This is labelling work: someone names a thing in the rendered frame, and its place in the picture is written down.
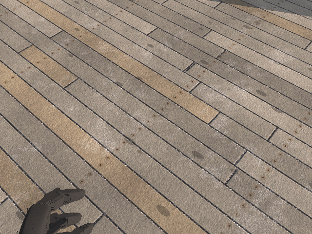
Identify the left robot hand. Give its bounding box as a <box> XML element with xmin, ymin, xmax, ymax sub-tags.
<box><xmin>17</xmin><ymin>188</ymin><xmax>93</xmax><ymax>234</ymax></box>

